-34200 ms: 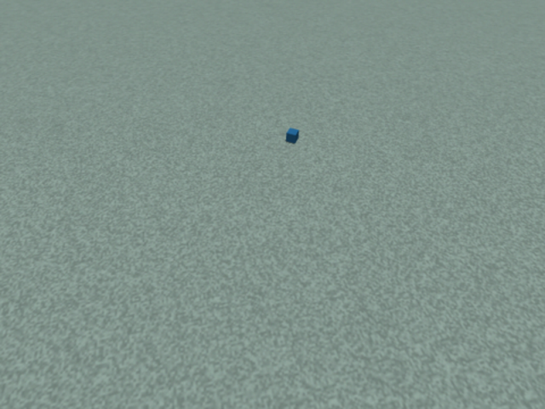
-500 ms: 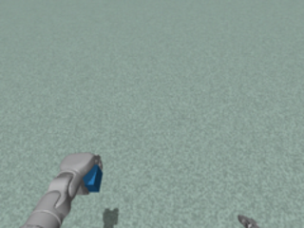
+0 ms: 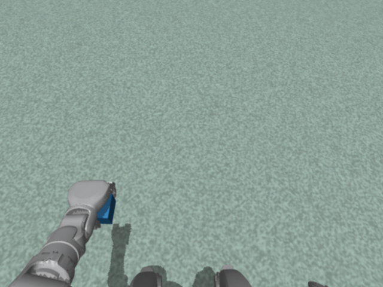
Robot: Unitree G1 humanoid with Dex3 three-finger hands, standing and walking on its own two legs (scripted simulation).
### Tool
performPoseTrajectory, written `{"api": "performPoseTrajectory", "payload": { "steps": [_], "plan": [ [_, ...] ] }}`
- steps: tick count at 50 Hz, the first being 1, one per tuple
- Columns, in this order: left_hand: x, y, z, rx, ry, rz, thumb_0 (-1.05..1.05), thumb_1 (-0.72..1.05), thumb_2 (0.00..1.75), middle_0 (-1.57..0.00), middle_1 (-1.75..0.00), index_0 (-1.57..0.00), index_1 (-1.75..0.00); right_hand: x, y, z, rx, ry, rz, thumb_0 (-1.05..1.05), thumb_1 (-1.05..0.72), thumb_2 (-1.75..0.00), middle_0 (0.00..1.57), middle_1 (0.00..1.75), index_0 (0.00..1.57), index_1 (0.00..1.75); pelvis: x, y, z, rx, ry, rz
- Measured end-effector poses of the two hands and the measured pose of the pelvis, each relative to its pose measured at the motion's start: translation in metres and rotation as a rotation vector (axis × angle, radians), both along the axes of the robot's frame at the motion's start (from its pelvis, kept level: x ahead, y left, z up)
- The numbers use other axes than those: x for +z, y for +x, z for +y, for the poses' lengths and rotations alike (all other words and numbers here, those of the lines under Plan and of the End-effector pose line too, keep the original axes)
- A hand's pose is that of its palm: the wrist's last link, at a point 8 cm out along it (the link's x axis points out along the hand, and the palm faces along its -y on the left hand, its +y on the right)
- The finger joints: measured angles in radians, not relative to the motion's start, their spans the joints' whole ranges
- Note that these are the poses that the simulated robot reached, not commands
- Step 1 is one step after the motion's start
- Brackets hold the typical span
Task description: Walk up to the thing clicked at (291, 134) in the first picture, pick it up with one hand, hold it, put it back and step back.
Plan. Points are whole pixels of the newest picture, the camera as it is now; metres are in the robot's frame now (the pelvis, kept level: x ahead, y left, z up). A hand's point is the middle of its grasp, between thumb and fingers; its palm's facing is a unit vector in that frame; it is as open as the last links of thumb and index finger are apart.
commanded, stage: crouch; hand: left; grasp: from above
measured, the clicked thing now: (99, 208) +0.34 +0.22 -0.14
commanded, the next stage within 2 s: lower in 1.46 s
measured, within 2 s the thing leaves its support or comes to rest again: neither
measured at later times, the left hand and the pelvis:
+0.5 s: hand (115, 221) +0.37 +0.24 -0.36, palm faces -0.45 +0.00 -0.89, open 9.1 cm; pelvis -0.05 +0.01 -0.20, yaw -2 degrees
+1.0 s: hand (120, 224) +0.39 +0.25 -0.47, palm faces -0.46 -0.02 -0.89, open 9.1 cm; pelvis -0.05 +0.00 -0.30, yaw -4 degrees
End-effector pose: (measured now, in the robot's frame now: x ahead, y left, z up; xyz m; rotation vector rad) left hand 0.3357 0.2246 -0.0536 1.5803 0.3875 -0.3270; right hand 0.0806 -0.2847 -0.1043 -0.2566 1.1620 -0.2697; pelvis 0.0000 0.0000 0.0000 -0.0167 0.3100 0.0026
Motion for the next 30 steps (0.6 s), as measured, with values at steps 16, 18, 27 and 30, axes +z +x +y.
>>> {"api": "performPoseTrajectory", "payload": {
  "steps": [16, 18, 27, 30],
  "plan": [
    [-0.16, 0.035, 0.008, 0.03, 0.004, -0.009, -0.03, 0.08, 0.53, -0.72, -0.55, -0.78, -0.49, -0.153, -0.08, 0.018, -0.041, -0.005, 0.154, 0.01, -0.9, -0.89, 0.2, 0.3, 0.2, 0.3, -0.142, -0.039, 0.009, -0.006, -0.029, 0.247],
    [-0.18, 0.036, 0.01, 0.034, -0.001, 0.002, -0.03, 0.08, 0.53, -0.72, -0.55, -0.78, -0.49, -0.169, -0.083, 0.022, -0.032, 0.004, 0.163, 0.01, -0.9, -0.89, 0.2, 0.3, 0.2, 0.3, -0.157, -0.042, 0.01, -0.005, -0.032, 0.267],
    [-0.258, 0.044, 0.014, 0.014, -0.029, 0.01, -0.03, 0.1, 0.52, -0.71, -0.56, -0.76, -0.51, -0.226, -0.08, 0.023, 0.036, 0.012, 0.194, 0.01, -0.9, -0.89, 0.2, 0.3, 0.2, 0.3, -0.215, -0.046, 0.007, -0.002, -0.048, 0.33],
    [-0.277, 0.047, 0.015, 0.015, -0.033, 0.002, -0.03, 0.1, 0.52, -0.7, -0.56, -0.76, -0.51, -0.24, -0.076, 0.019, 0.061, 0.009, 0.2, 0.0, -0.9, -0.89, 0.2, 0.3, 0.2, 0.3, -0.23, -0.047, 0.006, -0.004, -0.053, 0.336]
  ]
}}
